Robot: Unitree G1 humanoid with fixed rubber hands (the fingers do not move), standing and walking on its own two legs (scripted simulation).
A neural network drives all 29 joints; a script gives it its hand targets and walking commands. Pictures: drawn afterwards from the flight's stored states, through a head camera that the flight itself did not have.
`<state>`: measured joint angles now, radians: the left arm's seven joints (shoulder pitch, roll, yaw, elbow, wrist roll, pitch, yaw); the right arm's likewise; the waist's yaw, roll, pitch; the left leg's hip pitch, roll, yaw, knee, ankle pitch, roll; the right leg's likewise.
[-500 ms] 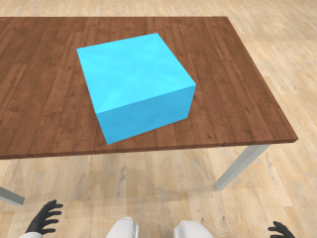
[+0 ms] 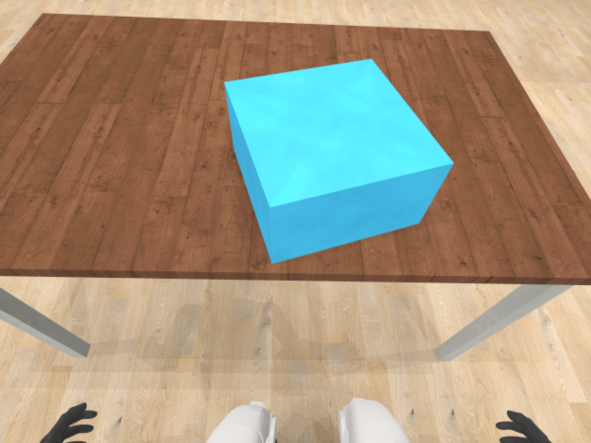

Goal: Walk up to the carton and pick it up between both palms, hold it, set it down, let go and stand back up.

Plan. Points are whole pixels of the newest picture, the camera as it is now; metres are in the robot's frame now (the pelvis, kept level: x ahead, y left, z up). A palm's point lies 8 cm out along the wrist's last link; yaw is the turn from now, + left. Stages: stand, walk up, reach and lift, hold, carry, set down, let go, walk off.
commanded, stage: walk up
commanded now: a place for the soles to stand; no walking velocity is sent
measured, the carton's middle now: (324, 155) +0.54 -0.05 +0.03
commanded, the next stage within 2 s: reach and lift in 1.30 s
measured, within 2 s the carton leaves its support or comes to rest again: neither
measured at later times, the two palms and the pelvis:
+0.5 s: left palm out of the picture +0.12 +0.33 -0.07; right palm out of the picture +0.10 -0.31 -0.09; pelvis +0.00 +0.01 +0.00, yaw +1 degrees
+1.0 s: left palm out of the picture +0.11 +0.32 -0.06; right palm out of the picture +0.10 -0.32 -0.10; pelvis +0.01 +0.00 +0.01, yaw +0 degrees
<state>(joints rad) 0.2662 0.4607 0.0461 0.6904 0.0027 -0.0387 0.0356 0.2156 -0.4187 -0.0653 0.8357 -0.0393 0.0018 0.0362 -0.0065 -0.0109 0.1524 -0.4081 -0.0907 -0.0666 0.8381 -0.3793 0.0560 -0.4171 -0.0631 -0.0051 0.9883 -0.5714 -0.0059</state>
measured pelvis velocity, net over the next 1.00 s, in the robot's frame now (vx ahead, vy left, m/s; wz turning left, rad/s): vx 0.01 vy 0.00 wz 0.01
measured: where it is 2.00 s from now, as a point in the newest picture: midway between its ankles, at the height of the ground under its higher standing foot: outside the picture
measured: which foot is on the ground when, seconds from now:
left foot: down 0.00-1.00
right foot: up 0.00-0.10, down 0.12-1.00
